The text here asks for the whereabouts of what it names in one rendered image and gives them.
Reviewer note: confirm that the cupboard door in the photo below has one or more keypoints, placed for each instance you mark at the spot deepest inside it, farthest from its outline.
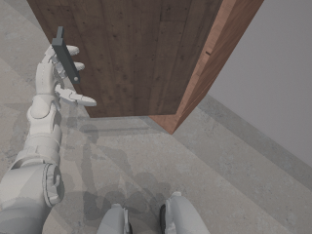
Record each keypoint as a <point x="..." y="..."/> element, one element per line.
<point x="139" y="55"/>

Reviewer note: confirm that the right robot thigh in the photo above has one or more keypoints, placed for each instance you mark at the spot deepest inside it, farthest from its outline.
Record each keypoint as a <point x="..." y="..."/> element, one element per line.
<point x="184" y="216"/>

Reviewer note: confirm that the handle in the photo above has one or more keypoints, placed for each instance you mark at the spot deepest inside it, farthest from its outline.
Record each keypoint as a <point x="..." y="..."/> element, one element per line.
<point x="64" y="56"/>

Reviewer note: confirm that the left robot upper arm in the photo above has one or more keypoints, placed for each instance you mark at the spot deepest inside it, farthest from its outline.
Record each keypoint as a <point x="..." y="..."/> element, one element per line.
<point x="27" y="197"/>

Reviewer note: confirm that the left robot hand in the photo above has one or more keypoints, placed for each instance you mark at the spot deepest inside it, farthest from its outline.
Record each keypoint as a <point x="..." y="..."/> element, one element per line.
<point x="48" y="76"/>

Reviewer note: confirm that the robot thigh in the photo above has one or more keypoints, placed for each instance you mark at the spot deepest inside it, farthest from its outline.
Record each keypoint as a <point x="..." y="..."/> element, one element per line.
<point x="184" y="216"/>
<point x="115" y="221"/>

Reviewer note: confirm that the left robot thigh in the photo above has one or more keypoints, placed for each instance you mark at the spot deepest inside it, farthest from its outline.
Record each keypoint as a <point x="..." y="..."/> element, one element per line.
<point x="115" y="221"/>

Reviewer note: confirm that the robot left forearm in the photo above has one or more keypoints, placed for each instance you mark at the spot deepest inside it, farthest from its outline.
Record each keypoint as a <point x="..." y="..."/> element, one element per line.
<point x="43" y="141"/>

